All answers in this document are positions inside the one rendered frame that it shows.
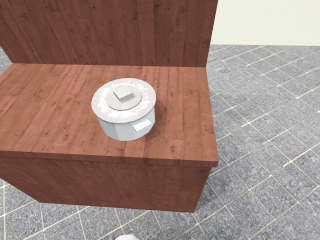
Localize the table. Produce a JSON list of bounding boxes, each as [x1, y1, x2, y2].
[[0, 0, 219, 213]]

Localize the lid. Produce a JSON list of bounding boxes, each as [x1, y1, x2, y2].
[[91, 78, 156, 125]]

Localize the pot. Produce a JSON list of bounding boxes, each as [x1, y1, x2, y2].
[[97, 108, 155, 141]]

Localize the knob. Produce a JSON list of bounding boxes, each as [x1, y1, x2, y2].
[[113, 85, 133, 102]]

